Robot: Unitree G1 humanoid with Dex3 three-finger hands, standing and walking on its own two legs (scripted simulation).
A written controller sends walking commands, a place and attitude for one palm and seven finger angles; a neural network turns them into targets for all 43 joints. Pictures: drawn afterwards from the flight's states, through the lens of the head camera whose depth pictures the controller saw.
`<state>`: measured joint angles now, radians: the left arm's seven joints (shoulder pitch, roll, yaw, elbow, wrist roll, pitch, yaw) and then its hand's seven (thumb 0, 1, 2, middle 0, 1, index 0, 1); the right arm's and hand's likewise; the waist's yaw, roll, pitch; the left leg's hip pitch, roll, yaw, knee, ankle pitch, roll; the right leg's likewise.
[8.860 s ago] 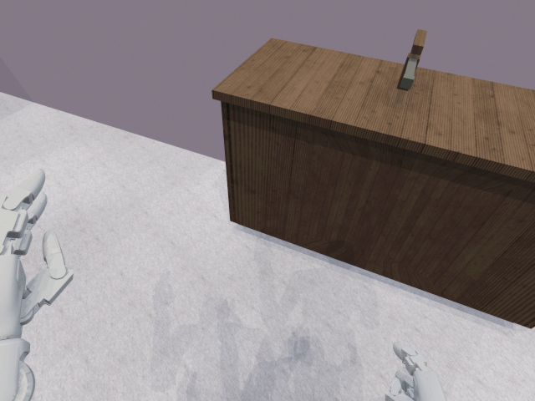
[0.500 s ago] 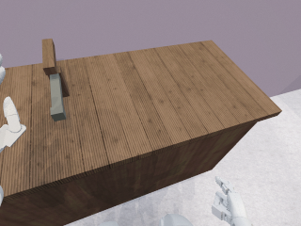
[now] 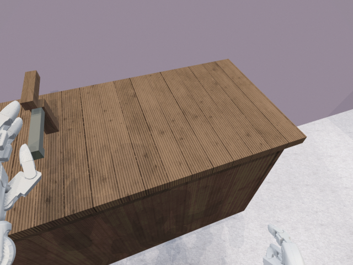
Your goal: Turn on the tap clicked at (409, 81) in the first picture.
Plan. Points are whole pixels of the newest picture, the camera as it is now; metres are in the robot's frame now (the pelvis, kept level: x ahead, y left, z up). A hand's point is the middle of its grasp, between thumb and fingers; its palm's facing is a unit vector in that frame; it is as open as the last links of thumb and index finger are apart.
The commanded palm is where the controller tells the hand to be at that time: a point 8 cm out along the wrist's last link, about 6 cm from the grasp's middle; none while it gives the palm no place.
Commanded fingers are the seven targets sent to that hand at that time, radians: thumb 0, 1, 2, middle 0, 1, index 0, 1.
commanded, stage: come to a stop and stand still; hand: left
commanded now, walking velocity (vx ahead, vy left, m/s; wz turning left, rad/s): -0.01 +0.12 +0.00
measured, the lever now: (35, 151) +0.33 +0.34 +0.08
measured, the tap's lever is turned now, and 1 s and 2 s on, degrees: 0 0 0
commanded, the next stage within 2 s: look again from close up in 1.14 s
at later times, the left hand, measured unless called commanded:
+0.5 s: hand (23, 177) +0.23 +0.28 +0.15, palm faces +0.30 -0.88 -0.37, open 7.4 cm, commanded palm +0.17 +0.33 +0.18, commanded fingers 0.00 0.90 0.90 -0.20 -0.30 -0.20 -0.30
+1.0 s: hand out of the picture +0.25 +0.34 +0.16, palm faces +0.37 -0.86 -0.36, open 7.4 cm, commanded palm +0.19 +0.36 +0.18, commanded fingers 0.00 0.90 0.90 -0.20 -0.30 -0.20 -0.30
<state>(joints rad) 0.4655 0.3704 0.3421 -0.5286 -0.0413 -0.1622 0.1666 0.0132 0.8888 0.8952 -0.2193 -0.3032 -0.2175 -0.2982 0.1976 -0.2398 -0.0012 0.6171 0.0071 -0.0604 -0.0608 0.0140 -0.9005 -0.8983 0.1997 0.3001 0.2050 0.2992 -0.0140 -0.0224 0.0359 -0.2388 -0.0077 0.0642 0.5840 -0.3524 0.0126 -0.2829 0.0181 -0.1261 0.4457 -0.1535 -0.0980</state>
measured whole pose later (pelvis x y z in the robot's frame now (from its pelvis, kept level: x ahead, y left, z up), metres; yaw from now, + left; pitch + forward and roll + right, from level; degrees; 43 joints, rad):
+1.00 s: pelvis +0.03 +0.08 +0.00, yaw +0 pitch -1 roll -2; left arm 0.40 0.38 0.39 -0.50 -0.04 -0.22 0.09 0.01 0.89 0.90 -0.22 -0.30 -0.21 -0.30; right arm 0.18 -0.18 0.02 0.54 0.00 -0.11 0.01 0.01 -0.90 -0.90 0.20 0.30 0.21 0.30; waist 0.03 -0.05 0.10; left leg -0.13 -0.07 0.08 0.50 -0.34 0.09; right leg -0.24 -0.02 -0.09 0.46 -0.19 0.00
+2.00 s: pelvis -0.01 +0.02 -0.01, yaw -2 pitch -1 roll +0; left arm 0.43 0.41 0.40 -0.56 -0.07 -0.25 0.08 0.01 0.89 0.90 -0.21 -0.30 -0.21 -0.30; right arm 0.17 -0.17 0.01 0.53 0.00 -0.13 -0.01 0.01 -0.90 -0.90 0.20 0.30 0.21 0.30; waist 0.02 -0.06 0.13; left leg -0.23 -0.01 0.10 0.53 -0.29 0.04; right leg -0.34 0.02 -0.08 0.49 -0.14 -0.06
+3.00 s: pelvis -0.08 +0.01 +0.00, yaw +2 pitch -3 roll +0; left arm 0.43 0.35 0.36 -0.48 -0.02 -0.16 0.11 0.01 0.89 0.90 -0.21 -0.30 -0.21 -0.30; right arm 0.25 -0.16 0.00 0.60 0.01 -0.13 0.00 0.01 -0.90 -0.90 0.20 0.30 0.21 0.30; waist -0.01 -0.05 0.08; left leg -0.12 -0.02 0.08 0.50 -0.33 0.06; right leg -0.45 0.06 -0.02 0.90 -0.34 -0.01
